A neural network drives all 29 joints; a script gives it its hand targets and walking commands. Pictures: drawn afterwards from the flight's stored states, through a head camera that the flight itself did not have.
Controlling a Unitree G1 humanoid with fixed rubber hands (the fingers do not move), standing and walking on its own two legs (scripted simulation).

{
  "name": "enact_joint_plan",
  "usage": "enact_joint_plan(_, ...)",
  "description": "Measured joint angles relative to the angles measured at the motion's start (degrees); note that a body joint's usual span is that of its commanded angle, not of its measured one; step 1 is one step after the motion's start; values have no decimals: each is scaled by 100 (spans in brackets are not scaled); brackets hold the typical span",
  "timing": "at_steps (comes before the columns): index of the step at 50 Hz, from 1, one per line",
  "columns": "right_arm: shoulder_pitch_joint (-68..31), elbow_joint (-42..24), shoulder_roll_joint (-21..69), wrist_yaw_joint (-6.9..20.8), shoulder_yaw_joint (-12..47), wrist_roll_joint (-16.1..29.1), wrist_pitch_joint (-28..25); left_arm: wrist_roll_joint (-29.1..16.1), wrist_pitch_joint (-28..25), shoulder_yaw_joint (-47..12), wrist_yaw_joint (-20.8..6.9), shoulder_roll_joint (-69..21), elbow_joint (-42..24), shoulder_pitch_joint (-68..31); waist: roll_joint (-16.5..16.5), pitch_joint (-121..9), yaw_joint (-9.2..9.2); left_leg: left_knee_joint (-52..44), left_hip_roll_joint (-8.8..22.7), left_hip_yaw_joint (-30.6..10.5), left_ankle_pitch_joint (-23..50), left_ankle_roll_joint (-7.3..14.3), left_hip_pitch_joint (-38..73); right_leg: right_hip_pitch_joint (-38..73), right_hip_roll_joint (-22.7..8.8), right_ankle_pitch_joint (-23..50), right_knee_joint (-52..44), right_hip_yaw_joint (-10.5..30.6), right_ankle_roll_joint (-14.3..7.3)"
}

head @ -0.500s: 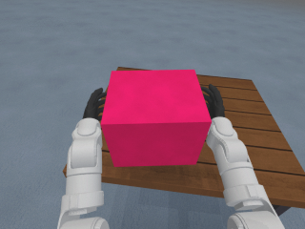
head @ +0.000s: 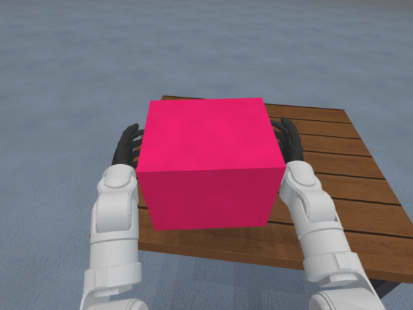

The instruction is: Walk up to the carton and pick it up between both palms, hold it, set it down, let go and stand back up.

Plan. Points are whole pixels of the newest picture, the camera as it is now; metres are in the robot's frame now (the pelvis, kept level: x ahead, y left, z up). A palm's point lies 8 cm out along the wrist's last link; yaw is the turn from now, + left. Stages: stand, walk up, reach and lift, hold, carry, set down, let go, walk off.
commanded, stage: hold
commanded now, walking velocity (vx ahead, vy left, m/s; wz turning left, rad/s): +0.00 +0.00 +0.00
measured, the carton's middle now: (208, 163) +0.37 -0.01 +0.15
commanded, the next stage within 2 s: none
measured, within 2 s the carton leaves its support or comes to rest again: neither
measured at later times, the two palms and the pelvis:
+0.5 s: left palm (127, 169) +0.35 +0.15 +0.16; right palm (290, 161) +0.35 -0.16 +0.16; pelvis +0.00 +0.00 +0.00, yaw +0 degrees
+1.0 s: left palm (126, 166) +0.36 +0.15 +0.16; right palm (291, 159) +0.35 -0.16 +0.17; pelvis +0.00 +0.00 +0.00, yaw +0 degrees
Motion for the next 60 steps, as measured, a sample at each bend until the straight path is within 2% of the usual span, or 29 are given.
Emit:
enact_joint_plan(13, -132, -22, 71, 12, -185, -76, -71, -150, -163, -18, 42, 113, 173, -187, -119, -65, 10, 54, -7, 34, 56, -11, -281, -298, -3, 56, 70, 37, -13)
enact_joint_plan(23, -161, 291, 24, 48, -129, -42, -71, 18, -10, 7, 23, 56, 248, -162, -121, -8, 24, -4, 14, 17, 51, -28, -111, -125, 16, 32, 29, 15, -29)
enact_joint_plan(32, 29, -180, 53, -12, -93, 0, -80, -207, -217, -100, 98, 96, 45, 14, -12, -54, -51, 100, 21, -34, 10, -32, -228, -194, 24, 7, 71, -33, -28)
enact_joint_plan(42, -206, 261, 28, 6, -154, -129, -32, 38, -67, 80, -22, 60, 393, -301, -25, -42, 12, -75, -5, 34, 98, -13, -118, -168, -2, 31, 41, 31, -24)
enact_joint_plan(53, -59, -82, 43, -62, -43, 18, -78, -100, -200, 23, -7, 78, 83, -68, -84, -19, -14, 50, 12, 12, 37, -15, -201, -177, 18, 34, 29, 10, -18)
enact_joint_plan(60, -137, 176, 84, 47, -155, -118, -90, -24, -69, 0, 6, 111, 240, -182, -172, -48, 28, 13, -2, 33, 39, -9, -129, -141, 3, 3, 62, 29, -17)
